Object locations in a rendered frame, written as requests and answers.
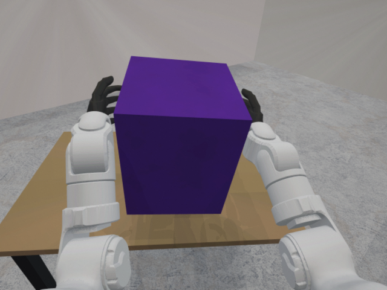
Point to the right robot hand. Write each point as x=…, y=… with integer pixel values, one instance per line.
x=252, y=106

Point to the robot right upper arm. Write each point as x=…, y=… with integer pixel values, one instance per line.
x=318, y=259

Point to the carton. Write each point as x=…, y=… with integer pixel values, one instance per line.
x=181, y=127

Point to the robot left forearm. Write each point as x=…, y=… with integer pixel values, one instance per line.
x=90, y=176

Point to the robot left upper arm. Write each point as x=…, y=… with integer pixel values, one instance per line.
x=94, y=263

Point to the robot right forearm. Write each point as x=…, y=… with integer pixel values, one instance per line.
x=294, y=202

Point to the left robot hand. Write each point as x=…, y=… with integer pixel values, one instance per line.
x=99, y=101

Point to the table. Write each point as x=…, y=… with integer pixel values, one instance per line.
x=33, y=226

